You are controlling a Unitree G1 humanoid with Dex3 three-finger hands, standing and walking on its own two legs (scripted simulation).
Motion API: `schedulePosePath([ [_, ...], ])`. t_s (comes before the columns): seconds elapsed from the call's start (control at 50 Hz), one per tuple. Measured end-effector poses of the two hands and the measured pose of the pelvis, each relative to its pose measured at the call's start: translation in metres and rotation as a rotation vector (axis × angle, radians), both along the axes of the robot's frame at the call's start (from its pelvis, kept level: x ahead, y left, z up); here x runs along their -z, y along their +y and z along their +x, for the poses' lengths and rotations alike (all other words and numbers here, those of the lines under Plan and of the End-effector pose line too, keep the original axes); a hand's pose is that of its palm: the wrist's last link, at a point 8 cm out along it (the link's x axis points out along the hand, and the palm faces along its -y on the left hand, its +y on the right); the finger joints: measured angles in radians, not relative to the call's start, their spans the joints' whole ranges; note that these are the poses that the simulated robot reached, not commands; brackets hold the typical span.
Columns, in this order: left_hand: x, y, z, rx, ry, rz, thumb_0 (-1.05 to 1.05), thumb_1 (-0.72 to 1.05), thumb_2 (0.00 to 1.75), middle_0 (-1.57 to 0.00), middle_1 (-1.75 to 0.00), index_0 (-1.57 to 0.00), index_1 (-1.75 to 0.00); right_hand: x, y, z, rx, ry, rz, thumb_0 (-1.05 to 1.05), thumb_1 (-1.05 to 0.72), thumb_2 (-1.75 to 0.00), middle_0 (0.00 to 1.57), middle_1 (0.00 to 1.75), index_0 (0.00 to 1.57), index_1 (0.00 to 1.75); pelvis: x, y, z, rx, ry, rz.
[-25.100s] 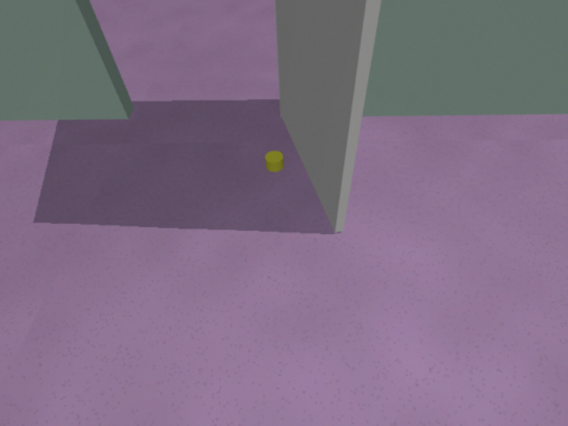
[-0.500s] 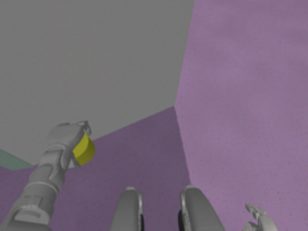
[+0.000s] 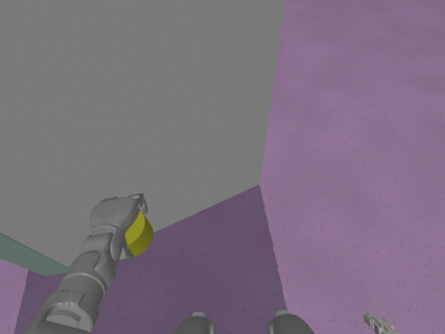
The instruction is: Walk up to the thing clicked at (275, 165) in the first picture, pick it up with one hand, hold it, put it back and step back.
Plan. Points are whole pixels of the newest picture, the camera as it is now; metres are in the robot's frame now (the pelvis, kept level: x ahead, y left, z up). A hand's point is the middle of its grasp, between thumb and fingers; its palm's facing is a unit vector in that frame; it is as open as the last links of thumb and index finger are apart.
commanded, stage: lift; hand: left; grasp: from above
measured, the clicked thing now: (128, 231) +0.34 +0.24 -0.10
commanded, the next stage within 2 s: hold in 0.04 s
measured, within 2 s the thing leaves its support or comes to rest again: neither
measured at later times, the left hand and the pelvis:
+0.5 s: hand (120, 219) +0.33 +0.23 -0.03, palm faces -0.45 -0.07 -0.89, open 11.5 cm; pelvis +0.03 +0.00 +0.03, yaw +0 degrees
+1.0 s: hand (119, 224) +0.31 +0.22 +0.00, palm faces -0.45 -0.06 -0.89, open 11.5 cm; pelvis +0.01 +0.00 +0.04, yaw +0 degrees
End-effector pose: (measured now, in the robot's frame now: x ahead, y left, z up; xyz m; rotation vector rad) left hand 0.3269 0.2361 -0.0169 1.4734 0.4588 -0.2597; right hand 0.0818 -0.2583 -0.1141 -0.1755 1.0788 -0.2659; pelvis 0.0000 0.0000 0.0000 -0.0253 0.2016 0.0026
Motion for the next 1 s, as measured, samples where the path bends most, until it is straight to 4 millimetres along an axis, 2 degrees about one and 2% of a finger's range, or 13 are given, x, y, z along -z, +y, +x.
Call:
schedulePosePath([
  [0.44, -0.044, -0.007, 0.011, 0.039, 0.007, 0.005, 0.0, -0.21, 0.77, -0.4, -0.9, -0.45, -0.87, -0.033, -0.004, 0.046, -0.012, -0.073, 0.011, 0.01, -0.9, -0.89, 0.21, 0.3, 0.2, 0.3, -0.028, -0.001, 0.024, 0.005, -0.075, 0.014],
  [0.68, -0.058, -0.012, 0.005, 0.055, 0.012, 0.002, 0.0, -0.21, 0.76, -0.4, -0.9, -0.45, -0.87, -0.039, -0.002, 0.054, -0.022, -0.093, 0.028, 0.01, -0.9, -0.89, 0.21, 0.3, 0.2, 0.3, -0.034, -0.003, 0.025, 0.007, -0.11, 0.019],
  [1.0, -0.074, -0.017, -0.01, 0.065, 0.004, 0.006, 0.0, -0.2, 0.76, -0.39, -0.91, -0.44, -0.88, -0.049, 0.001, 0.058, -0.039, -0.137, 0.04, 0.01, -0.9, -0.89, 0.21, 0.3, 0.2, 0.3, -0.041, -0.005, 0.015, 0.011, -0.157, 0.024],
])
